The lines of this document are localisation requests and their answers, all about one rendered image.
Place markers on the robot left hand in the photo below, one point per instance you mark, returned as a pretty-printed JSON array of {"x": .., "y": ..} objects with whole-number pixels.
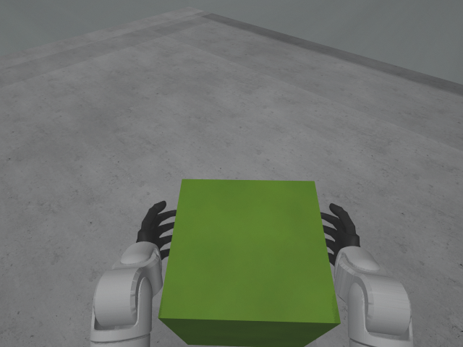
[{"x": 150, "y": 229}]

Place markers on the robot right forearm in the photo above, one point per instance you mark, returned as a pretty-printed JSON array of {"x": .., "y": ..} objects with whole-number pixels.
[{"x": 379, "y": 309}]

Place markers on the robot left forearm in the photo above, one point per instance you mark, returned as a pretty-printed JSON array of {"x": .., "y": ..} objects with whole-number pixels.
[{"x": 122, "y": 302}]

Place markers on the robot right hand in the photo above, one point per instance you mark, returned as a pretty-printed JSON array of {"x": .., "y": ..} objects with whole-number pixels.
[{"x": 344, "y": 234}]

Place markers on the carton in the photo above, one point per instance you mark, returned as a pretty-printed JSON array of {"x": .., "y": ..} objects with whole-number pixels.
[{"x": 248, "y": 265}]

